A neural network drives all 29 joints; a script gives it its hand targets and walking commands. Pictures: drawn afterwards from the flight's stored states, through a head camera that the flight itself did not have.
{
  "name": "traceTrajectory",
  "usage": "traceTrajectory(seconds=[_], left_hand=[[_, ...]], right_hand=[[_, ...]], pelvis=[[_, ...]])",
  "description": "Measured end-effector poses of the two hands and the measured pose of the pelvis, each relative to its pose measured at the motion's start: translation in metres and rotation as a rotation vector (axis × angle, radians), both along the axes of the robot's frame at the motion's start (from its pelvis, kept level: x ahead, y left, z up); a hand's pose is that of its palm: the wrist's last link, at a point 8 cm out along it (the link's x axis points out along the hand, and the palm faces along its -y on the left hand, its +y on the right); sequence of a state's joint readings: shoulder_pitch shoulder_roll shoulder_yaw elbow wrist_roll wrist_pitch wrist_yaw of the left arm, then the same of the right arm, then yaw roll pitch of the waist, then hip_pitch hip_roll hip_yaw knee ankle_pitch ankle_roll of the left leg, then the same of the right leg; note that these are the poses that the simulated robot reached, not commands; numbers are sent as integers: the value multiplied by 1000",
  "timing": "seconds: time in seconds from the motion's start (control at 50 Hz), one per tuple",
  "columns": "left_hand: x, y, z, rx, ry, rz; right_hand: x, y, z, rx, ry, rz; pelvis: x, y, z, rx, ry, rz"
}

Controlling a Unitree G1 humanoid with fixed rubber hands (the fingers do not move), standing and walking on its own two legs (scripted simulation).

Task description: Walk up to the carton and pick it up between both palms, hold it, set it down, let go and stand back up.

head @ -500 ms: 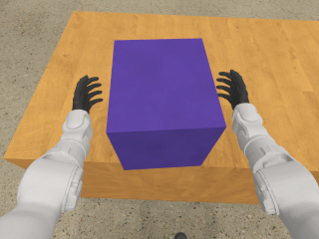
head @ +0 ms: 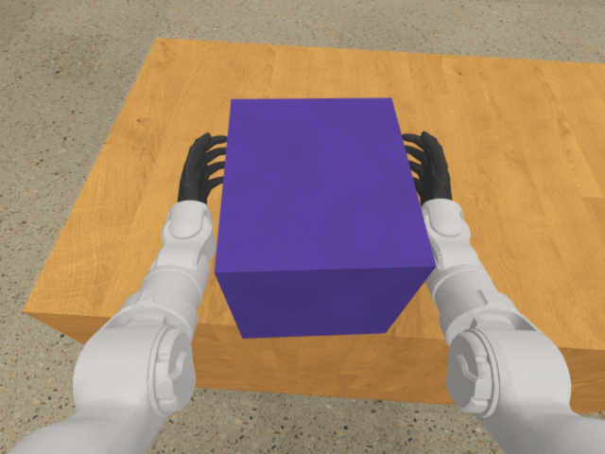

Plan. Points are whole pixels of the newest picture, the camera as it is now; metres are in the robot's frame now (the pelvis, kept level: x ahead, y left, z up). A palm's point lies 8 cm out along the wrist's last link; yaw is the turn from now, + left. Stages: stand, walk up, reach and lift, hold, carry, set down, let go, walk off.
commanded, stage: reach and lift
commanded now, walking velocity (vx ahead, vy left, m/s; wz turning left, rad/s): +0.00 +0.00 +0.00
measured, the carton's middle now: (313, 224) +0.43 -0.02 +0.02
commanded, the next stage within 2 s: none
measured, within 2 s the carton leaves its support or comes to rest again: leaves its support in 1.44 s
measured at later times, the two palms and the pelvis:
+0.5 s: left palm (194, 204) +0.44 +0.14 +0.06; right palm (434, 198) +0.43 -0.17 +0.08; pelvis +0.02 -0.01 +0.01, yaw +5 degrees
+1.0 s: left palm (188, 211) +0.43 +0.14 +0.06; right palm (429, 211) +0.42 -0.17 +0.07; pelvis +0.02 +0.00 +0.01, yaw +6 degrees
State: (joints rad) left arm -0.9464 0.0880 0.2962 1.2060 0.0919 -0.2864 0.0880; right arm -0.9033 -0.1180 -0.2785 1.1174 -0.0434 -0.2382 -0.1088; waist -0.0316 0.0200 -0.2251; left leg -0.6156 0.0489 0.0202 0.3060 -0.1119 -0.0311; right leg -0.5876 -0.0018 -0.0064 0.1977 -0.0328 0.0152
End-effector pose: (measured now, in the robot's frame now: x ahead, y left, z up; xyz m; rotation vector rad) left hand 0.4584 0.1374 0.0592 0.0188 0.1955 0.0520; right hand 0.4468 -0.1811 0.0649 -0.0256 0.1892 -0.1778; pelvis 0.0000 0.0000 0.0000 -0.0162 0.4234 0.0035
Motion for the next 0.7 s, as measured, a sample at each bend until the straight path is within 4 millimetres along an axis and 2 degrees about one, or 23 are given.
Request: traceTrajectory(seconds=[0.1, 0.22, 0.38, 0.58, 0.7], left_hand=[[-6, -3, -1, -2, -11, 22], [-13, -2, 4, 32, -35, 8], [-15, -1, 3, 25, -33, -4], [-22, 0, 7, 12, -69, -10], [-26, 2, 5, 25, -52, -23]], right_hand=[[-4, 7, 3, -33, -18, 49], [-12, 6, 9, -110, -30, 66], [-14, 7, 9, -125, -34, 67], [-23, 8, 15, -140, -74, 57], [-31, 10, 12, -140, -56, 48]], pelvis=[[6, -2, 4, 2, -32, 22], [14, -8, 8, 8, -101, 60], [21, -13, 10, 13, -148, 81], [17, -8, 11, 15, -161, 79], [11, -4, 11, 15, -164, 79]])
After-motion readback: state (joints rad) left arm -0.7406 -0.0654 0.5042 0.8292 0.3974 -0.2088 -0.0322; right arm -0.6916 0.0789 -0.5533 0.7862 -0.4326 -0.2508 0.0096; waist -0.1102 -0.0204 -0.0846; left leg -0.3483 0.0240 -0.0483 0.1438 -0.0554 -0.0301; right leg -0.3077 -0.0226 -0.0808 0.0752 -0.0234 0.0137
